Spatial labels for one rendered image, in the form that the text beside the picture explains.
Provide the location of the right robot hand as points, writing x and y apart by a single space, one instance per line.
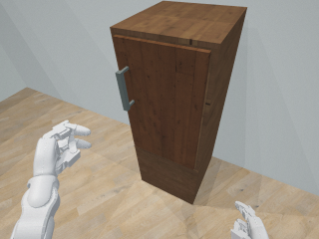
253 228

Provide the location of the cupboard door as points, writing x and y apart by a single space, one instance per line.
168 83

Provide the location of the left robot hand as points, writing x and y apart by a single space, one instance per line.
59 140

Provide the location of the handle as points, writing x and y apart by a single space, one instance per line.
123 89

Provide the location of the left robot forearm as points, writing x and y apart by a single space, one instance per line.
39 206

